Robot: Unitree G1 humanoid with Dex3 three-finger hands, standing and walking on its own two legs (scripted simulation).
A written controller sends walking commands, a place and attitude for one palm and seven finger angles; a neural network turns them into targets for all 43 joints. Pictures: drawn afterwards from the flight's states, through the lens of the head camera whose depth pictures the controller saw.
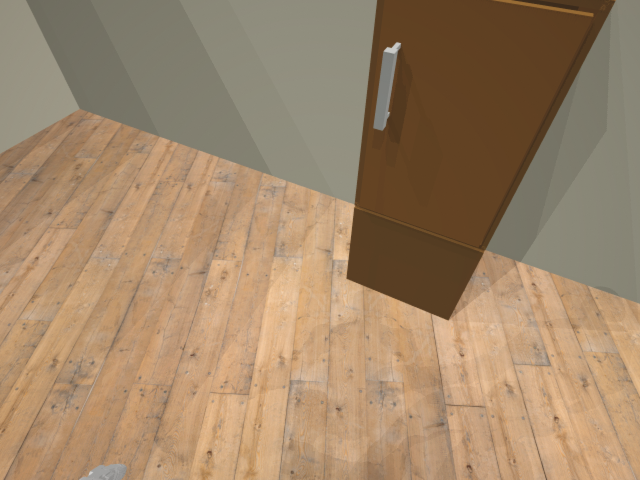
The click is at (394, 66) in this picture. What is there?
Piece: cupboard door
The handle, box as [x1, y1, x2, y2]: [373, 42, 400, 130]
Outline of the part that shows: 397,42 391,48 387,47 383,51 373,126 374,128 381,130 385,126 385,122 389,114 387,110 397,50 400,47 400,43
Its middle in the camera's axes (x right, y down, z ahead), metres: +0.15 -0.33 +0.86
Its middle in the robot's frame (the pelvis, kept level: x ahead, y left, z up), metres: +0.88 -0.10 +0.06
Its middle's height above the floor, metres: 0.83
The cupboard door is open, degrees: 0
